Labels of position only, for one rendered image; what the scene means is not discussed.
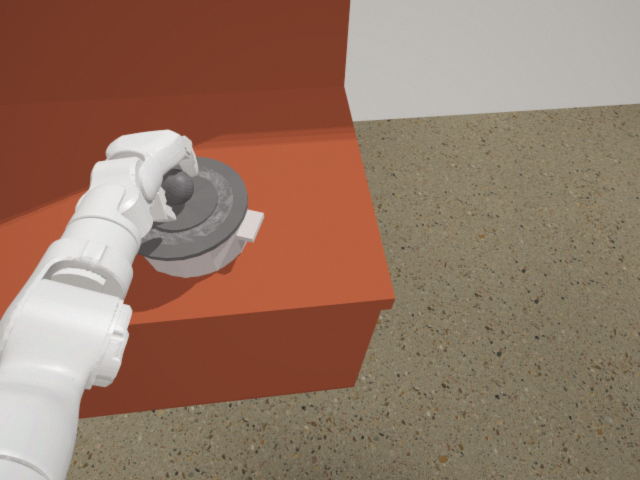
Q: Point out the left robot hand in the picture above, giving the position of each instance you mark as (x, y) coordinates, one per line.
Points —
(169, 149)

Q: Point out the robot left forearm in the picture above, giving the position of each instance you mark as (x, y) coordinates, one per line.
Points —
(101, 240)

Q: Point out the pot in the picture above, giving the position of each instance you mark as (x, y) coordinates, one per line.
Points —
(218, 258)

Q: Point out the knob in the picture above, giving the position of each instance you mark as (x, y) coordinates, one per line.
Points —
(178, 186)

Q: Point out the table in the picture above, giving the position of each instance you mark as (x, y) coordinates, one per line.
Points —
(255, 84)

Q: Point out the left robot upper arm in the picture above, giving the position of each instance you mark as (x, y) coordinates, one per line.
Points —
(65, 340)

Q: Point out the lid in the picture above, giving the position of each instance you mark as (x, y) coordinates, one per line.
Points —
(208, 219)

